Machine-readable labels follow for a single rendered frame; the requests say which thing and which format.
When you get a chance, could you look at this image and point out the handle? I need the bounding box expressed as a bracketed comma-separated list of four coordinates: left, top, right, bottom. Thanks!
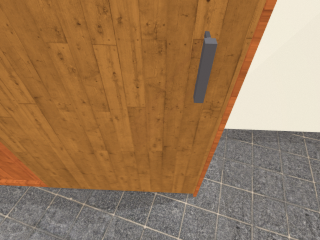
[193, 31, 218, 103]

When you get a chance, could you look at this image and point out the wardrobe door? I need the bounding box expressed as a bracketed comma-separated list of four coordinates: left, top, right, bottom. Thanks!
[0, 0, 266, 194]
[0, 142, 41, 181]

